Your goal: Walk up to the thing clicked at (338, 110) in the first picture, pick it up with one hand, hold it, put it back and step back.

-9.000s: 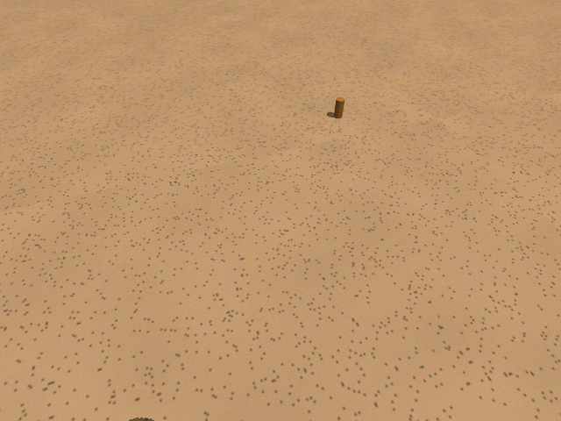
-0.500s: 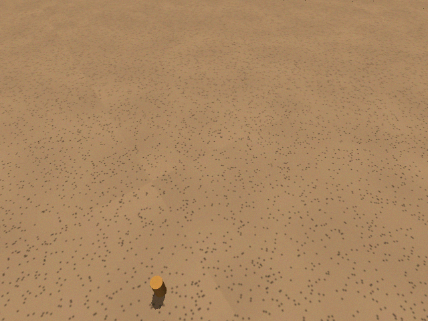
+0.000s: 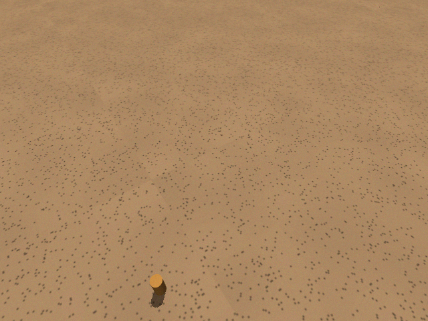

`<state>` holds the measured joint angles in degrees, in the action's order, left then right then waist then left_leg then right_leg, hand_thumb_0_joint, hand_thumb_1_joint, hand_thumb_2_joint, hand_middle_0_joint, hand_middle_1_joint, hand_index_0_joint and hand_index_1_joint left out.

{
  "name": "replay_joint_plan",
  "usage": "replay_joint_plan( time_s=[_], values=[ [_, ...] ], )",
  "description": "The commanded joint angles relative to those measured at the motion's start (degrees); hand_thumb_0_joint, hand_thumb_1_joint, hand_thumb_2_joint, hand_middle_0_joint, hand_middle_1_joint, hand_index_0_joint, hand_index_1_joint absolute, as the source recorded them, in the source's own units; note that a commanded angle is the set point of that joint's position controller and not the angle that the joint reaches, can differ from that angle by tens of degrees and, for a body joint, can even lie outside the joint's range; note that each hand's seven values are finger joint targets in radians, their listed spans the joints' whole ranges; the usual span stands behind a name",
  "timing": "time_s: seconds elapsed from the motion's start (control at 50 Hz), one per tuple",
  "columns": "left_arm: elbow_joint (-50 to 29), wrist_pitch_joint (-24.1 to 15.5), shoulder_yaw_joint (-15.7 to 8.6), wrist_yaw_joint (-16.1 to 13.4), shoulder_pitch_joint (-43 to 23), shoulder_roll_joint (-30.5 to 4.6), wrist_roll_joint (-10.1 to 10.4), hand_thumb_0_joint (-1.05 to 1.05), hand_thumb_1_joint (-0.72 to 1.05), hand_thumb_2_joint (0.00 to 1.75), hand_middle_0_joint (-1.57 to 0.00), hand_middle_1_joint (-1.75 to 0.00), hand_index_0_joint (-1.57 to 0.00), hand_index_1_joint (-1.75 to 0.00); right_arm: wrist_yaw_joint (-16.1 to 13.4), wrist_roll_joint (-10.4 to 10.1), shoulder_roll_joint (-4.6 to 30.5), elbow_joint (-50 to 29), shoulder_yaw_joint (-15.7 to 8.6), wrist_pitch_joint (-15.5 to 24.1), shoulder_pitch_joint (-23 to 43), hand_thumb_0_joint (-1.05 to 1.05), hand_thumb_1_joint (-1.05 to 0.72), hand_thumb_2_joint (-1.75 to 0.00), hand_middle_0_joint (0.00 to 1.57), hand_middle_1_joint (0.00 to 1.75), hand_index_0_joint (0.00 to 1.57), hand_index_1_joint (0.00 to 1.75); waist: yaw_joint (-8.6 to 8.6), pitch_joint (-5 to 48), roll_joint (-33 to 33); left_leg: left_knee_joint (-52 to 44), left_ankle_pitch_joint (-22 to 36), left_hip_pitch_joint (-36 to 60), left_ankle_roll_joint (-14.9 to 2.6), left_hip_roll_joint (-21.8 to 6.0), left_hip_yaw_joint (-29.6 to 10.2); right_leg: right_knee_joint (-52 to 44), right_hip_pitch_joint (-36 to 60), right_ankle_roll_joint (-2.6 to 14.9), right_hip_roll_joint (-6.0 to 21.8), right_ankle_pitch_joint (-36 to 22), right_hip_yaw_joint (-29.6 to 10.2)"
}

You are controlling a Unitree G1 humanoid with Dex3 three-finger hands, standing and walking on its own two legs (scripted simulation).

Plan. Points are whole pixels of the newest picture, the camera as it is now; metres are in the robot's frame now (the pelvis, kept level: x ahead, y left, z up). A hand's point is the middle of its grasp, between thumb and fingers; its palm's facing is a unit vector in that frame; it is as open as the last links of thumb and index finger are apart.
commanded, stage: stand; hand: left
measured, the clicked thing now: (158, 285) +0.40 +0.25 -0.72
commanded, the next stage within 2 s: rise first in 1.38 s
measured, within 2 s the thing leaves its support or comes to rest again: neither
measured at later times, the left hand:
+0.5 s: hand out of the picture +0.08 +0.26 -0.16, palm faces -0.03 -0.94 -0.35, open 7.3 cm
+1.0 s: hand out of the picture +0.07 +0.26 -0.16, palm faces -0.03 -0.94 -0.35, open 7.3 cm
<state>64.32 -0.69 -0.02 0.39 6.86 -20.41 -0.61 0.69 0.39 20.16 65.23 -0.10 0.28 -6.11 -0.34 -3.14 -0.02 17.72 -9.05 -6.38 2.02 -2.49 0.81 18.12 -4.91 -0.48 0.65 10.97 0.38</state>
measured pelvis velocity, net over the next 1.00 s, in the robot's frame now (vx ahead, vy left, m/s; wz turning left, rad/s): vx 0.00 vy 0.00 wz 0.00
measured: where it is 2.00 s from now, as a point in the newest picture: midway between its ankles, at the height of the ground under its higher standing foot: outside the picture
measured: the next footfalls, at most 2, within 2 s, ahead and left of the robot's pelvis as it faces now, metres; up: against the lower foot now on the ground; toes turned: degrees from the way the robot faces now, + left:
none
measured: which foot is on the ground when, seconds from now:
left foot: down 0.00-1.00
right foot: down 0.00-1.00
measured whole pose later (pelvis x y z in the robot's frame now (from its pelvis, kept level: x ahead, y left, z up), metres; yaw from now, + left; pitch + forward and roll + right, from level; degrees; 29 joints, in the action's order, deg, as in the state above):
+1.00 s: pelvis +0.00 +0.00 +0.00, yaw +0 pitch -3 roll +0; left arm 64.1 -0.6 -0.2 0.4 7.3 -20.5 -0.7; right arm 0.5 0.4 20.1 64.5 -0.1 0.3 -6.4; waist -0.3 -3.1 0.0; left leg 17.8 -9.2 -5.9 1.8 -2.3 0.9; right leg 18.0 -4.3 -0.7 0.8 11.0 0.3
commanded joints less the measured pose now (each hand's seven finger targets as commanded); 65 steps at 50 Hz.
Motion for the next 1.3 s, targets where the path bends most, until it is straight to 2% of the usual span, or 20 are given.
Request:
replay_joint_plan(
  time_s=[0.0,0.08,0.18,0.28,0.36,0.44,0.6,0.68,0.8,0.88,0.94,1.02,1.06,1.18,1.26,1.28],
  values=[
    [-3.5,-1.0,-2.3,-0.8,-1.9,-12.3,0.1,0.00,0.90,0.90,-0.20,-0.30,-0.20,-0.30,-0.9,0.2,12.4,-3.1,-2.2,1.3,2.4,0.00,-0.90,-0.90,0.20,0.30,0.20,0.30,0.17,4.5,1.3,-2.1,6.6,1.8,-2.40,-5.5,-4.5,-3.1,-0.9,1.50,7.2,-8.1,-5.1],
    [-3.5,-1.1,-2.3,-0.9,-2.1,-12.5,0.2,0.00,0.90,0.90,-0.20,-0.30,-0.20,-0.30,-0.9,0.2,12.0,-3.2,-2.2,1.3,1.9,0.00,-0.90,-0.90,0.20,0.30,0.20,0.30,0.08,4.9,-0.5,-1.7,8.1,2.6,-2.55,-5.7,-4.5,-2.9,-1.1,1.47,7.2,-8.7,-4.8],
    [-3.5,-1.1,-2.3,-0.9,-1.8,-12.5,0.2,0.00,0.90,0.90,-0.20,-0.30,-0.20,-0.30,-1.0,0.1,12.2,-3.4,-2.2,1.4,2.3,0.00,-0.90,-0.90,0.20,0.30,0.20,0.30,0.26,5.1,0.1,-1.8,9.9,3.3,-2.38,-5.8,-4.5,-2.4,-1.0,1.49,7.1,-10.5,-4.6],
    [-3.6,-1.0,-2.3,-0.9,-1.7,-12.3,0.1,0.00,0.90,0.90,-0.20,-0.30,-0.20,-0.30,-1.1,0.2,12.5,-3.4,-2.3,1.2,2.3,0.00,-0.90,-0.90,0.20,0.30,0.20,0.30,0.26,4.0,0.6,-1.9,7.5,2.4,-2.42,-5.5,-4.2,-3.4,-1.6,1.36,7.1,-8.9,-4.8],
    [-3.6,-1.2,-2.3,-0.9,-1.5,-12.2,0.0,0.00,0.90,0.90,-0.20,-0.30,-0.20,-0.30,-1.0,0.1,12.4,-3.6,-2.3,1.3,2.6,0.00,-0.90,-0.90,0.20,0.30,0.20,0.30,0.38,5.3,0.3,-1.6,9.4,3.3,-2.63,-5.8,-4.4,-2.8,-0.6,1.24,7.2,-10.7,-4.5],
    [-3.5,-1.2,-2.3,-1.0,-1.7,-12.2,0.0,0.00,0.90,0.90,-0.20,-0.30,-0.20,-0.30,-1.0,0.2,12.4,-3.6,-2.4,1.1,2.3,0.00,-0.90,-0.90,0.20,0.30,0.20,0.30,0.12,3.8,-0.4,-2.0,7.0,2.5,-2.56,-5.4,-4.4,-3.5,-2.0,1.22,7.0,-8.1,-4.5],
    [-3.8,-1.2,-2.4,-1.0,-2.1,-12.3,0.0,0.00,0.90,0.90,-0.20,-0.30,-0.20,-0.30,-1.0,0.2,12.2,-3.8,-2.4,1.2,2.2,0.00,-0.90,-0.90,0.20,0.30,0.20,0.30,0.02,5.2,0.1,-1.2,9.1,2.8,-2.77,-5.7,-4.2,-3.0,-0.2,1.44,7.4,-11.2,-4.7],
    [-3.7,-1.1,-2.6,-1.0,-2.0,-12.6,0.0,0.00,0.90,0.90,-0.20,-0.30,-0.20,-0.30,-1.1,0.2,12.0,-3.8,-2.2,1.3,1.9,0.00,-0.90,-0.90,0.20,0.30,0.20,0.30,0.06,4.9,0.6,-1.8,9.6,2.5,-2.62,-5.8,-4.3,-2.5,0.2,1.47,7.3,-10.9,-4.6],
    [-3.5,-1.0,-2.5,-1.0,-1.8,-12.4,0.0,0.00,0.90,0.90,-0.20,-0.30,-0.20,-0.30,-1.1,0.1,12.1,-3.8,-2.3,1.1,2.0,0.00,-0.90,-0.90,0.20,0.30,0.20,0.30,0.07,3.4,0.2,-2.2,6.7,2.1,-2.55,-5.5,-4.5,-3.2,-1.4,1.48,6.9,-7.0,-4.4],
    [-3.6,-1.1,-2.4,-0.8,-1.4,-12.2,0.0,0.00,0.90,0.90,-0.20,-0.30,-0.20,-0.30,-1.0,0.2,12.3,-3.8,-2.4,1.2,2.1,0.00,-0.90,-0.90,0.20,0.30,0.20,0.30,0.19,3.8,0.0,-2.1,6.1,2.2,-2.71,-5.4,-4.5,-3.6,-1.6,1.40,7.0,-7.0,-4.7],
    [-3.9,-1.2,-2.4,-0.9,-1.8,-12.2,0.0,0.00,0.90,0.90,-0.20,-0.30,-0.20,-0.30,-1.0,0.2,12.4,-3.9,-2.4,1.3,2.0,0.00,-0.90,-0.90,0.20,0.30,0.20,0.30,0.11,4.6,0.9,-1.6,7.7,2.4,-2.82,-5.6,-4.4,-3.2,-0.6,1.48,7.3,-9.4,-4.8],
    [-3.4,-1.0,-2.4,-0.9,-1.1,-12.3,0.1,0.00,0.90,0.90,-0.20,-0.30,-0.20,-0.30,-1.0,0.1,12.2,-3.5,-2.3,1.1,1.5,0.00,-0.90,-0.90,0.20,0.30,0.20,0.30,0.24,2.5,0.2,-2.6,4.8,1.1,-2.74,-5.4,-4.7,-3.8,-2.0,1.36,7.0,-5.4,-4.7],
    [-3.7,-1.1,-2.4,-0.9,-1.6,-12.5,0.1,0.00,0.90,0.90,-0.20,-0.30,-0.20,-0.30,-0.9,0.2,12.2,-3.9,-2.5,1.2,1.7,0.00,-0.90,-0.90,0.20,0.30,0.20,0.30,-0.02,4.1,0.1,-2.0,6.6,2.2,-2.69,-5.5,-4.5,-3.2,-1.2,1.64,7.2,-7.1,-4.8],
    [-3.8,-1.1,-2.4,-0.9,-1.1,-12.5,0.0,0.00,0.90,0.90,-0.20,-0.30,-0.20,-0.30,-0.9,0.1,12.2,-3.8,-2.5,1.2,1.7,0.00,-0.90,-0.90,0.20,0.30,0.20,0.30,0.24,4.3,-0.1,-1.8,6.9,2.5,-2.74,-5.5,-4.6,-3.3,-1.4,1.59,7.1,-7.5,-4.7],
    [-3.7,-1.0,-2.4,-0.8,-0.9,-12.6,0.0,0.00,0.90,0.90,-0.20,-0.30,-0.20,-0.30,-0.9,0.2,12.2,-3.7,-2.4,1.1,1.6,0.00,-0.90,-0.90,0.20,0.30,0.20,0.30,0.18,3.3,0.0,-2.1,4.1,1.9,-2.85,-5.3,-4.6,-3.8,-1.8,1.65,7.1,-5.4,-5.0],
    [-3.8,-1.1,-2.4,-0.9,-1.0,-12.6,0.0,0.00,0.90,0.90,-0.20,-0.30,-0.20,-0.30,-0.9,0.2,12.1,-3.8,-2.4,1.2,1.9,0.00,-0.90,-0.90,0.20,0.30,0.20,0.30,0.12,3.5,0.3,-2.1,5.3,2.2,-2.78,-5.4,-4.8,-3.6,-2.1,1.59,7.0,-6.4,-4.9]
  ],
)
